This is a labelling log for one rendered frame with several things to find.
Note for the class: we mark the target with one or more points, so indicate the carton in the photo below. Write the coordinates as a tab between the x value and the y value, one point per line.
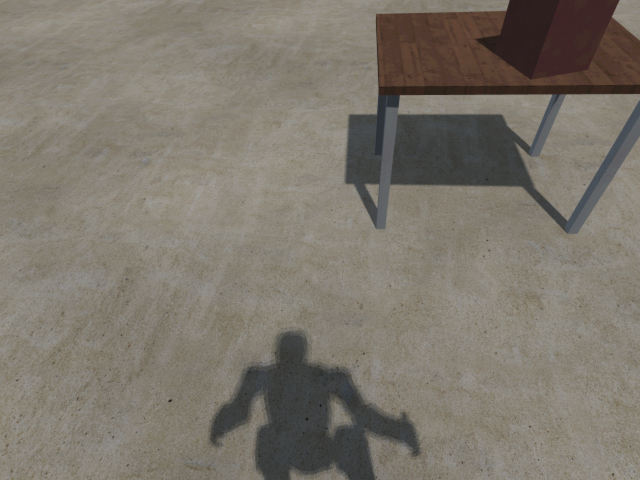
543	38

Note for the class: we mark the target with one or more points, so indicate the table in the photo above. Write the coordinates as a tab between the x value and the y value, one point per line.
453	53

